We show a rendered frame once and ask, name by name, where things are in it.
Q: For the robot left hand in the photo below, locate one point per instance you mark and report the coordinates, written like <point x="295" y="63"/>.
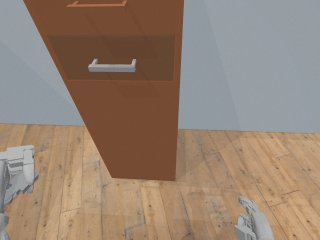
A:
<point x="18" y="162"/>

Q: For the robot right hand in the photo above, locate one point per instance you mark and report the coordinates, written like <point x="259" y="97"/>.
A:
<point x="253" y="228"/>

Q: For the cabinet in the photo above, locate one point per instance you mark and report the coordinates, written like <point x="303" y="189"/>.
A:
<point x="133" y="123"/>

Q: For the handle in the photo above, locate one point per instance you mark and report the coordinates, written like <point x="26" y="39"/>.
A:
<point x="96" y="8"/>
<point x="94" y="67"/>

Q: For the left robot forearm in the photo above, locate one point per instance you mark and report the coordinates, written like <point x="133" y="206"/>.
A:
<point x="4" y="220"/>

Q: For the drawer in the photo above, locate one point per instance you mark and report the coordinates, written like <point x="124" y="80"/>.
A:
<point x="154" y="54"/>

